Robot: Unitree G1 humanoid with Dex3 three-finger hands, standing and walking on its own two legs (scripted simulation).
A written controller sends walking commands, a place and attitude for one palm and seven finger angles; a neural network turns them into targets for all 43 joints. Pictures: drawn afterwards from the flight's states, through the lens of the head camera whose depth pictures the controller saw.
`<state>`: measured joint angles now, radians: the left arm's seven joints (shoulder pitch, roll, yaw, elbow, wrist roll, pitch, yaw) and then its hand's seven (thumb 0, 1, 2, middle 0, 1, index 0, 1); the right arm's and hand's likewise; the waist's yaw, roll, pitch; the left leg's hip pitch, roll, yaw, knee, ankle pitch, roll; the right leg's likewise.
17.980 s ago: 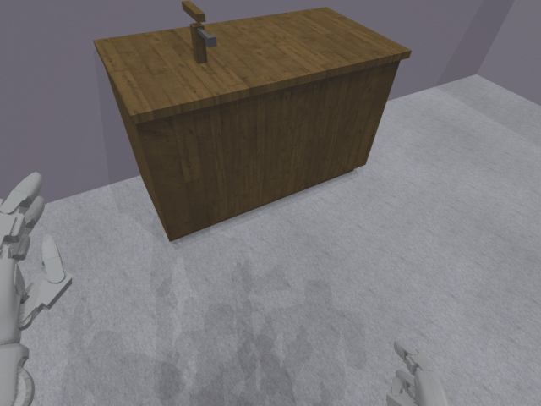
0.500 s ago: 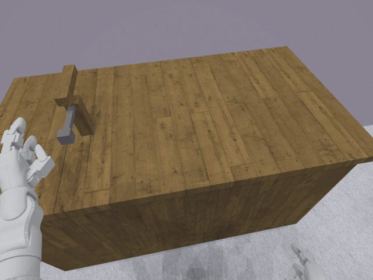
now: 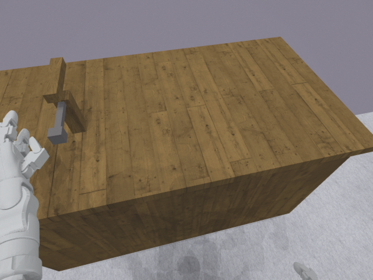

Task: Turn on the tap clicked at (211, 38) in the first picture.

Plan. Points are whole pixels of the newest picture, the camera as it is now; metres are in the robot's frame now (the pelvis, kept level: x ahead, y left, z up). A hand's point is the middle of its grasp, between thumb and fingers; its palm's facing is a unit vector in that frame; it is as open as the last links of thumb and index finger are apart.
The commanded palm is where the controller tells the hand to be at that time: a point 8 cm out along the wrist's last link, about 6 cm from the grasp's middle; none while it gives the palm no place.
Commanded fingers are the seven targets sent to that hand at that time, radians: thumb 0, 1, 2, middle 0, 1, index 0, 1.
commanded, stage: reach beside the lever's end, fingers flat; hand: left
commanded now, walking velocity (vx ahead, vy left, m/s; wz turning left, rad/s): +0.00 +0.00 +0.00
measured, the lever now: (57, 135) +0.38 +0.30 +0.09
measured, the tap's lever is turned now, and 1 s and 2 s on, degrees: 0 2 29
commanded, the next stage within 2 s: push the lever round in 0.22 s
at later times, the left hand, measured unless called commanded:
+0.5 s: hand (47, 154) +0.34 +0.31 +0.08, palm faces +0.48 -0.87 -0.06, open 7.8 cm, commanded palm +0.30 +0.34 +0.08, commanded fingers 0.00 0.90 0.90 -0.15 -0.15 -0.15 -0.15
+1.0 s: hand (58, 151) +0.35 +0.29 +0.08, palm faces +0.52 -0.85 -0.08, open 7.7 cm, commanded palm +0.31 +0.32 +0.08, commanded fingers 0.00 0.90 0.90 -0.15 -0.15 -0.15 -0.15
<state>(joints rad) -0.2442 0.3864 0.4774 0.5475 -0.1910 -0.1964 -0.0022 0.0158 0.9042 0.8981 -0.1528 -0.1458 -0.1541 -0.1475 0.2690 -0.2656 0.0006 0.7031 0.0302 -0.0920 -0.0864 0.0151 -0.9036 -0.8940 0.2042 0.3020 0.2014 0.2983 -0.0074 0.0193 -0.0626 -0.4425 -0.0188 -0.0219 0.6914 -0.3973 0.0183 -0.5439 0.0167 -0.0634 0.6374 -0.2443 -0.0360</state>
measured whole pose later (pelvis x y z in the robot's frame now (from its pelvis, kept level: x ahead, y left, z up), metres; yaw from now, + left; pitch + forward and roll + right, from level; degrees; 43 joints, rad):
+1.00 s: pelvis +0.00 -0.01 +0.00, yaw +1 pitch +8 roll -1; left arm -0.27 0.33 0.42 0.54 -0.17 -0.20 0.09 0.01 0.92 0.91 -0.15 -0.15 -0.15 -0.15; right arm 0.25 -0.26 0.01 0.70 0.03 -0.06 -0.08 0.01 -0.90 -0.89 0.20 0.30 0.20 0.30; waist 0.00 0.02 -0.07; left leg -0.45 -0.01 -0.04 0.70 -0.40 0.00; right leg -0.54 0.02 -0.08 0.65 -0.25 -0.05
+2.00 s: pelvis +0.00 -0.01 +0.00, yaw +1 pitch +9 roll -1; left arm -0.39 0.14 0.29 0.56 -0.02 -0.16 0.53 0.00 0.92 0.91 -0.15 -0.15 -0.15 -0.15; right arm 0.21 -0.22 0.00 0.71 -0.02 -0.02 -0.05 0.01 -0.90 -0.89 0.20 0.30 0.20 0.30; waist -0.02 0.02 -0.09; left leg -0.46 -0.02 -0.04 0.71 -0.40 0.01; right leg -0.56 0.01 -0.08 0.66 -0.25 -0.05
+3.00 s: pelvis +0.01 -0.02 -0.01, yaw +1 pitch +12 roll +0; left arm -0.64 0.03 0.32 0.77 0.09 -0.12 0.88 -0.01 0.95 0.92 -0.15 -0.15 -0.16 -0.15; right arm 0.21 -0.20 -0.04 0.78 -0.09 0.01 0.01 0.01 -0.91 -0.89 0.20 0.30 0.20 0.30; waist -0.04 0.02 -0.13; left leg -0.53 -0.01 -0.05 0.73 -0.41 -0.01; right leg -0.63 0.02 -0.09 0.69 -0.27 -0.06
